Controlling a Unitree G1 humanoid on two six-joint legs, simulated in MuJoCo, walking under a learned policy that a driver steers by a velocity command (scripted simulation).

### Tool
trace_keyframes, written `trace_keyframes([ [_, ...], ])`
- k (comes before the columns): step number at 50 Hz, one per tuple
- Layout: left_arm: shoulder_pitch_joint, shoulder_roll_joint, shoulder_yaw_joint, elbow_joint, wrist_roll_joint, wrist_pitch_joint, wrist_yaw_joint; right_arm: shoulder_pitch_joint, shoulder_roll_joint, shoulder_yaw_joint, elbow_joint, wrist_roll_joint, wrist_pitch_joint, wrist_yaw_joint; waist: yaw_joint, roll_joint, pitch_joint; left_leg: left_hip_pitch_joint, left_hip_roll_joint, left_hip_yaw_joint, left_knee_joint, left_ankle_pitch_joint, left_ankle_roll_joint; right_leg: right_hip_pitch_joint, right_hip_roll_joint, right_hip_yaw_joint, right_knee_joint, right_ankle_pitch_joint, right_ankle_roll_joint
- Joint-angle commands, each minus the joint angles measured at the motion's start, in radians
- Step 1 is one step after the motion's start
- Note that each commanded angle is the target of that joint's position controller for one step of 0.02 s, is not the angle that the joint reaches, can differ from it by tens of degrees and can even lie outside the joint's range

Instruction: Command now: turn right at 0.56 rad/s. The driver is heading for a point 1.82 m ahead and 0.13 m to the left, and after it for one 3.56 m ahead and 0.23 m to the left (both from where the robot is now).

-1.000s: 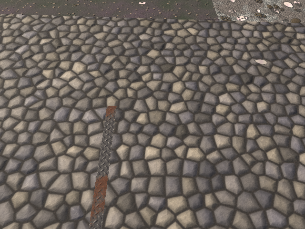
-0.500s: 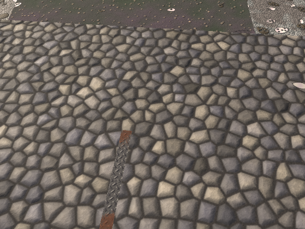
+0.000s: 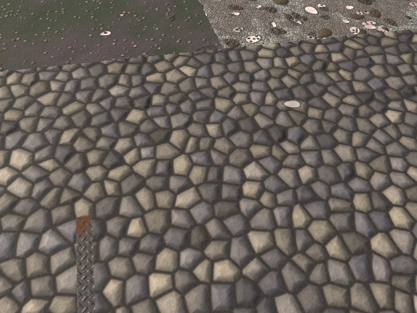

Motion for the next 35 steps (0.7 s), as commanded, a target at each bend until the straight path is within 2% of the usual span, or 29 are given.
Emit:
trace_keyframes([
  [1, -0.047, 0.065, 0.011, -0.106, 0.001, -0.012, -0.014, -0.005, -0.214, -0.065, -0.051, 0.011, -0.007, 0.003, -0.026, 0.217, -0.126, 0.152, 0.249, -0.144, -0.088, 0.41, 0.218, 0.03, 0.003, -0.064, -0.13, 0.001, -0.022],
  [3, -0.033, 0.072, 0.017, -0.11, 0.0, -0.006, -0.023, -0.01, -0.221, -0.07, -0.043, 0.027, -0.01, 0.009, -0.012, 0.222, -0.122, 0.151, 0.263, -0.137, -0.058, 0.396, 0.199, 0.081, 0.008, -0.079, -0.241, 0.036, -0.055],
  [5, 0.036, 0.073, 0.026, -0.087, 0.002, -0.005, -0.027, -0.022, -0.208, -0.068, -0.032, 0.047, -0.013, 0.009, 0.033, 0.196, -0.129, 0.097, 0.235, -0.083, 0.035, 0.33, 0.133, 0.226, 0.041, -0.105, -0.458, 0.198, -0.113],
  [6, 0.072, 0.111, 0.041, -0.079, 0.005, -0.006, -0.018, 0.035, -0.172, -0.06, -0.008, 0.038, -0.017, 0.013, 0.036, 0.103, -0.141, -0.008, 0.189, -0.016, 0.151, 0.202, 0.056, 0.367, 0.022, -0.033, -0.539, 0.35, -0.151],
  [7, 0.104, 0.239, 0.07, -0.098, 0.01, -0.011, 0.001, 0.042, -0.1, -0.035, -0.042, -0.019, -0.019, 0.02, 0.012, -0.221, -0.158, -0.298, 0.065, 0.085, 0.471, -0.27, -0.055, 0.553, -0.251, 0.328, -0.537, 0.762, -0.257],
  [8, 0.093, 0.257, 0.065, -0.117, 0.045, -0.033, -0.008, -0.056, -0.12, -0.039, -0.084, -0.018, -0.021, 0.009, 0.067, -0.261, -0.169, -0.438, -0.042, -0.053, 0.673, -0.481, -0.086, 0.465, -0.385, 0.495, -0.556, 0.826, -0.452],
  [9, 0.083, 0.212, 0.053, -0.113, 0.052, -0.053, -0.014, -0.092, -0.163, -0.052, -0.082, 0.002, -0.018, 0.003, 0.085, -0.152, -0.161, -0.442, -0.02, -0.125, 0.763, -0.431, -0.078, 0.437, -0.332, 0.423, -0.575, 0.736, -0.446],
  [10, 0.024, 0.169, 0.037, -0.105, 0.042, -0.064, -0.011, -0.067, -0.171, -0.056, -0.063, 0.016, -0.011, 0.0, 0.044, -0.12, -0.135, -0.441, -0.002, -0.133, 0.763, -0.341, -0.066, 0.411, -0.276, 0.323, -0.57, 0.673, -0.386],
  [11, -0.027, 0.125, 0.024, -0.107, 0.026, -0.066, -0.006, -0.033, -0.166, -0.058, -0.029, 0.013, -0.005, -0.006, 0.023, -0.08, -0.136, -0.424, 0.011, -0.136, 0.734, -0.273, -0.069, 0.402, -0.228, 0.264, -0.564, 0.618, -0.336],
  [12, -0.062, 0.091, 0.008, -0.104, 0.016, -0.066, -0.001, -0.005, -0.166, -0.059, -0.013, 0.007, 0.002, -0.008, 0.006, -0.094, -0.137, -0.385, 0.013, -0.128, 0.726, -0.212, -0.079, 0.377, -0.205, 0.218, -0.564, 0.648, -0.319],
  [14, -0.077, 0.031, -0.021, -0.086, 0.033, -0.071, 0.006, 0.043, -0.134, -0.05, 0.016, 0.013, 0.006, 0.001, -0.016, -0.105, -0.166, -0.268, 0.011, -0.119, 0.695, -0.125, -0.093, 0.332, -0.171, 0.142, -0.572, 0.674, -0.311],
  [16, -0.082, 0.001, -0.034, -0.062, 0.045, -0.077, 0.008, 0.045, -0.1, -0.033, 0.029, 0.021, 0.008, 0.01, -0.01, -0.103, -0.151, -0.199, 0.026, -0.12, 0.525, -0.087, -0.097, 0.324, -0.15, 0.095, -0.587, 0.588, -0.296],
  [18, -0.075, 0.027, -0.028, -0.04, 0.052, -0.078, 0.01, 0.005, -0.091, -0.021, 0.019, 0.02, 0.01, 0.016, 0.02, -0.114, -0.116, -0.133, 0.03, -0.114, 0.382, -0.097, -0.093, 0.304, -0.162, 0.101, -0.606, 0.475, -0.301],
  [20, -0.067, 0.073, -0.015, -0.02, 0.053, -0.073, 0.01, -0.011, -0.13, -0.026, 0.007, 0.024, 0.014, 0.017, 0.039, -0.12, -0.077, -0.117, 0.02, -0.096, 0.326, -0.149, -0.085, 0.293, -0.195, 0.14, -0.618, 0.382, -0.325],
  [22, -0.065, 0.108, -0.003, -0.007, 0.042, -0.065, 0.012, -0.011, -0.157, -0.033, -0.002, 0.031, 0.015, 0.015, 0.048, -0.11, -0.041, -0.148, 0.011, -0.09, 0.316, -0.203, -0.074, 0.302, -0.23, 0.182, -0.614, 0.349, -0.346],
  [25, -0.07, 0.119, 0.006, 0.004, 0.029, -0.054, 0.022, 0.01, -0.142, -0.03, -0.005, 0.033, 0.012, 0.016, 0.043, -0.081, -0.043, -0.18, 0.006, -0.08, 0.322, -0.242, -0.059, 0.357, -0.274, 0.21, -0.583, 0.472, -0.365],
  [28, -0.099, 0.113, 0.011, 0.005, 0.022, -0.043, 0.032, 0.048, -0.118, -0.026, 0.002, 0.035, 0.011, 0.028, 0.015, -0.07, -0.087, -0.126, -0.01, -0.049, 0.252, -0.209, -0.035, 0.39, -0.278, 0.16, -0.526, 0.638, -0.352],
  [30, -0.11, 0.113, 0.017, 0.012, 0.007, -0.033, 0.037, 0.086, -0.118, -0.027, 0.01, 0.033, 0.011, 0.038, -0.017, -0.067, -0.103, -0.03, -0.03, -0.029, 0.072, -0.037, 0.004, 0.367, -0.242, 0.094, -0.466, 0.604, -0.294],
  [31, -0.084, 0.099, 0.018, 0.021, 0.004, -0.034, 0.039, 0.091, -0.158, -0.037, 0.004, 0.025, 0.01, 0.037, -0.013, -0.008, -0.103, 0.038, -0.001, -0.11, -0.022, 0.151, 0.045, 0.31, -0.184, 0.036, -0.384, 0.464, -0.223],
  [32, -0.095, 0.052, 0.009, -0.011, 0.038, -0.043, 0.035, 0.106, -0.269, -0.064, -0.009, 0.02, 0.008, 0.024, 0.025, 0.237, -0.125, 0.165, 0.186, -0.383, -0.043, 0.485, 0.145, 0.119, -0.048, -0.103, -0.156, 0.225, -0.119],
  [33, -0.209, 0.046, 0.005, -0.048, 0.046, -0.049, 0.039, 0.137, -0.276, -0.066, -0.016, 0.004, -0.001, 0.028, -0.053, 0.323, -0.1, 0.202, 0.326, -0.588, -0.103, 0.614, 0.324, -0.092, 0.093, -0.072, 0.017, -0.23, -0.066],
  [34, -0.206, 0.064, 0.014, -0.044, 0.038, -0.051, 0.035, 0.139, -0.254, -0.057, -0.024, -0.013, -0.018, 0.03, -0.055, 0.205, -0.122, 0.208, 0.321, -0.563, -0.114, 0.568, 0.353, -0.132, 0.065, 0.023, 0.189, -0.279, -0.061],
  [35, -0.17, 0.072, 0.021, -0.025, 0.024, -0.047, 0.031, 0.087, -0.239, -0.056, -0.028, -0.003, -0.03, 0.027, -0.018, 0.141, -0.11, 0.204, 0.264, -0.48, -0.098, 0.513, 0.302, -0.151, 0.041, 0.048, 0.236, -0.202, -0.06],
])
Velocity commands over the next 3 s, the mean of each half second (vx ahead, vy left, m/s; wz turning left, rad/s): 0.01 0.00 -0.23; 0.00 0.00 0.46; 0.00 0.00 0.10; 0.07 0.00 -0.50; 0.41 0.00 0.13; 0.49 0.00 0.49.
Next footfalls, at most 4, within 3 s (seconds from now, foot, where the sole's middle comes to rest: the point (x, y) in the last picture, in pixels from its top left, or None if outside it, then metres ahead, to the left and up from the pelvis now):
0.12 right None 0.03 -0.14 -0.78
0.62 left None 0.01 0.08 -0.78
1.08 right None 0.07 -0.15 -0.78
1.38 left None -0.03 0.09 -0.78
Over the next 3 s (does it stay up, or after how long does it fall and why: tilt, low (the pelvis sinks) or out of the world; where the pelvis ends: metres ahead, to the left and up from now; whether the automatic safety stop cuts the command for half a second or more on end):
stays up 0.46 -0.03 0.00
